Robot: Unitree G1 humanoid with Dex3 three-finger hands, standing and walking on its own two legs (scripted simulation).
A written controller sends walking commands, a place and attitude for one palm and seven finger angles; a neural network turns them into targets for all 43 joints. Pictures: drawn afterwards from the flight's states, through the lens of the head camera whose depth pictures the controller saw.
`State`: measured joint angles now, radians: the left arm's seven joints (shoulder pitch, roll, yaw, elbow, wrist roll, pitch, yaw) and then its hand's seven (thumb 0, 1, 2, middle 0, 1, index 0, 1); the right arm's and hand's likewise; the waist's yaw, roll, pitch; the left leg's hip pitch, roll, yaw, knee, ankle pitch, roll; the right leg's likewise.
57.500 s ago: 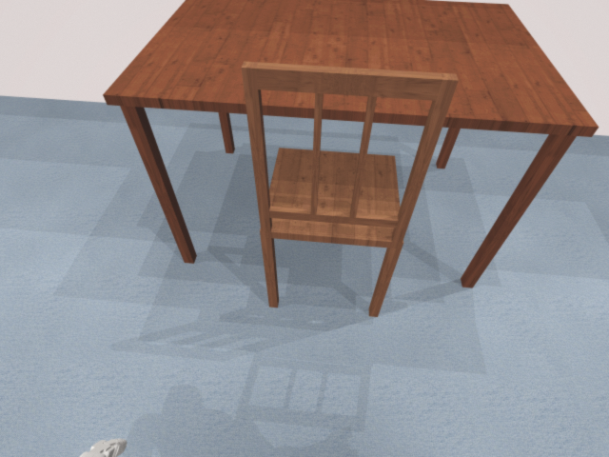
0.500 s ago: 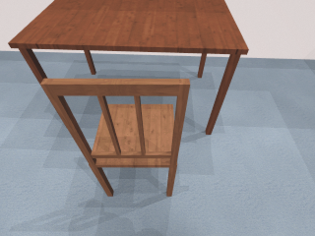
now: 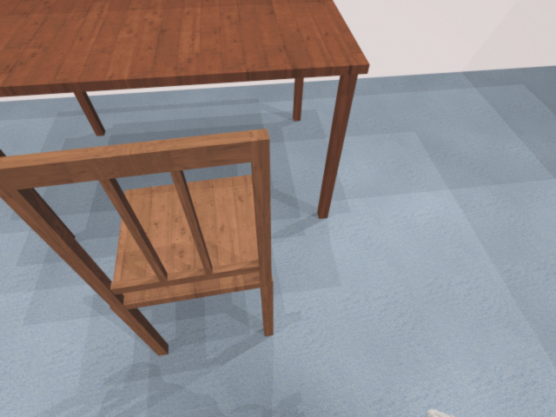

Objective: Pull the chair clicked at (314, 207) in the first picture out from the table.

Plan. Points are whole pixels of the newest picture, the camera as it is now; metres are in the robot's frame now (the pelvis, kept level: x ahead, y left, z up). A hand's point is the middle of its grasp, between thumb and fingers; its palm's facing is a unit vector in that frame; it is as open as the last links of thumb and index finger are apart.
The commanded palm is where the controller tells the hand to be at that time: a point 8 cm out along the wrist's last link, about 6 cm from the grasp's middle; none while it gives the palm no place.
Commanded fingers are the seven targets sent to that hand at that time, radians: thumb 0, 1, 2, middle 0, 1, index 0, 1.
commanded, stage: turn to face it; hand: left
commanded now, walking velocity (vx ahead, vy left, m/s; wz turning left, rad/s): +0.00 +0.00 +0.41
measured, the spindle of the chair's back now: (140, 236) +0.42 +0.29 -0.07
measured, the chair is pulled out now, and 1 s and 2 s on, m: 0.34 0.34 0.34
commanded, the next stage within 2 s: come to a stop and stand still in 0.42 s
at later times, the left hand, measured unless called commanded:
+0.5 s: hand out of the picture +0.02 +0.22 -0.17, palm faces +0.20 -0.94 -0.28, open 7.3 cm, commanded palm none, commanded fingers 0.00 0.90 0.90 -0.20 -0.30 -0.20 -0.30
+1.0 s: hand out of the picture +0.02 +0.20 -0.18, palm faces +0.20 -0.96 -0.21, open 7.3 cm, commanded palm none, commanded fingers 0.00 0.90 0.90 -0.20 -0.30 -0.20 -0.30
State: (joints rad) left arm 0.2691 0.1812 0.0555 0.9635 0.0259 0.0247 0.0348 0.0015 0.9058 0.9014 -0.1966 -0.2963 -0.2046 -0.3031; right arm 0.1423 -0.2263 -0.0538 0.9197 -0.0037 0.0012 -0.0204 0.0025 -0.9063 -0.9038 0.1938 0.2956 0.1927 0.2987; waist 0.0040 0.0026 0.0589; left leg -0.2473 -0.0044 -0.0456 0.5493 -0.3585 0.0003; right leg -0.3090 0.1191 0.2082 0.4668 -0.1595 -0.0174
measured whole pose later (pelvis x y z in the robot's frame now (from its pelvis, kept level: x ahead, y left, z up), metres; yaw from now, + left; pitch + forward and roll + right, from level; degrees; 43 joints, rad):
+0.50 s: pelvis +0.02 +0.01 +0.00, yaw +10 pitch +0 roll +0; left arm 0.24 0.19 0.03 1.02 0.00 0.02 0.04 0.00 0.91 0.90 -0.19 -0.30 -0.20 -0.30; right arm 0.33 -0.14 -0.01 1.04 -0.01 0.03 -0.02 0.01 -0.90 -0.90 0.20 0.30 0.20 0.30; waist -0.01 0.03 0.07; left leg -0.21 -0.10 -0.19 0.52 -0.30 0.01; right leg -0.26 0.02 0.06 0.53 -0.27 0.00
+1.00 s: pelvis +0.02 +0.02 -0.01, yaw +10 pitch -2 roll -1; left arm 0.29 0.17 0.00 1.02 0.01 -0.01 0.04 0.00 0.91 0.90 -0.20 -0.30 -0.21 -0.30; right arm 0.27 -0.18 -0.01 0.97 -0.01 0.00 -0.01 0.00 -0.91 -0.90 0.20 0.30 0.19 0.30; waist 0.00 0.01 0.01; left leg -0.22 -0.06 -0.12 0.58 -0.32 0.02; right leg -0.23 0.03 0.05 0.55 -0.29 0.00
